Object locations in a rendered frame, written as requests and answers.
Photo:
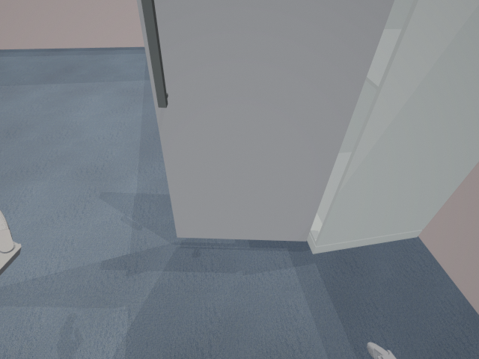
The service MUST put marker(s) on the left robot hand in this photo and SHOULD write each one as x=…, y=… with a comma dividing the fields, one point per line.
x=9, y=250

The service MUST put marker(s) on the right robot hand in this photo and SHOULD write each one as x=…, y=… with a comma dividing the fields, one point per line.
x=378, y=352

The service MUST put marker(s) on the fridge door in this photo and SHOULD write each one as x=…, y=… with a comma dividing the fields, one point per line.
x=260, y=97

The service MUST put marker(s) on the handle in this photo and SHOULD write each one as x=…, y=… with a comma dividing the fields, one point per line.
x=149, y=12

